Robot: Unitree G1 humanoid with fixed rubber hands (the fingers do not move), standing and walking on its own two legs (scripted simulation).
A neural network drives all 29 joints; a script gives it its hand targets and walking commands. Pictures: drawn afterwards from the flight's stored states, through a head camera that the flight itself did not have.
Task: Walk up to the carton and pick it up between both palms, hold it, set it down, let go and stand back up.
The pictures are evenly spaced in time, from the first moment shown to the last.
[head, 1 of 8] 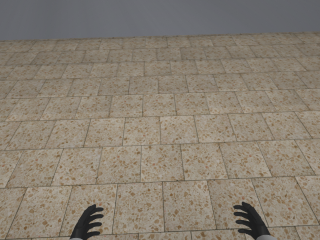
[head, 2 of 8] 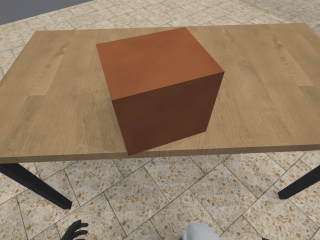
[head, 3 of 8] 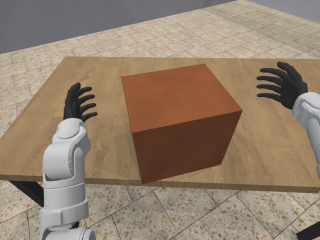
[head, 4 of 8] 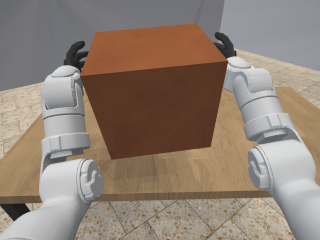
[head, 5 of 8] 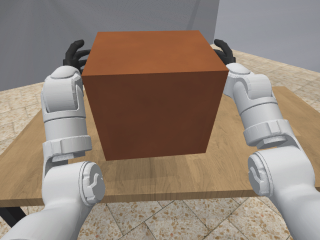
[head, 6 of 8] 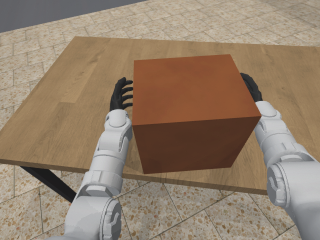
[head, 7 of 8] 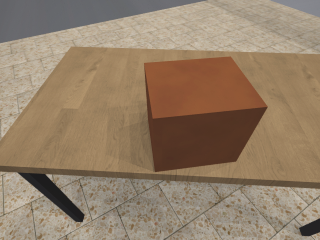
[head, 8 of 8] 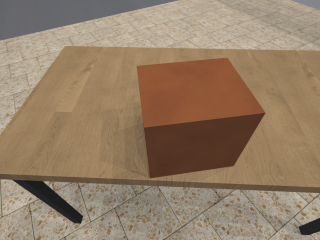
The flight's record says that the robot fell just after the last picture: no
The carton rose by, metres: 0.21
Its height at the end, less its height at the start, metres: +0.00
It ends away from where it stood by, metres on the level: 0.01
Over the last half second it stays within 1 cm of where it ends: yes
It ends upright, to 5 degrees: yes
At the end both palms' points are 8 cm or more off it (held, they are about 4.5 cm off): yes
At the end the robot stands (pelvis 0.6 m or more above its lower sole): yes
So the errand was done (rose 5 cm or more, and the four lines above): yes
